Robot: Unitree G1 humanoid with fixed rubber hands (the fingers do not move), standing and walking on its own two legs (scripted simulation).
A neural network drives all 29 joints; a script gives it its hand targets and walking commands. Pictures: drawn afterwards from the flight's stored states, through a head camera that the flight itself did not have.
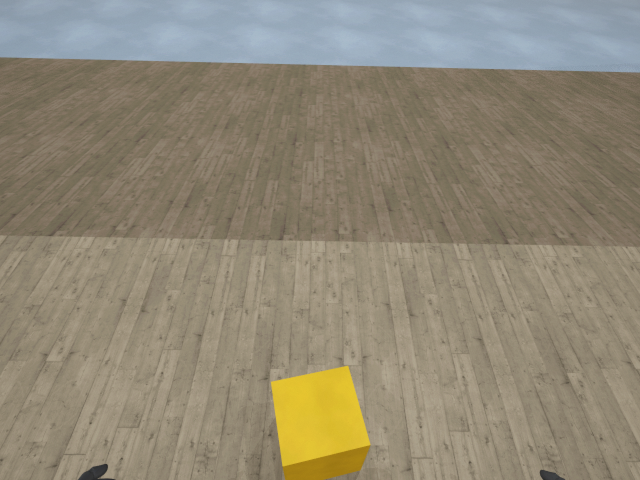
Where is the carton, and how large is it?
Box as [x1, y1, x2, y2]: [271, 366, 369, 479]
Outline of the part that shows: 347,366 271,382 285,479 324,479 360,469 369,447 369,441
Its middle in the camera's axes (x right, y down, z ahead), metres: -0.01 +0.52 +1.06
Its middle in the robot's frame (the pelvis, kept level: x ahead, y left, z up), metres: +0.39 +0.01 -0.66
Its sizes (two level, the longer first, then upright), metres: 0.210 0.200 0.250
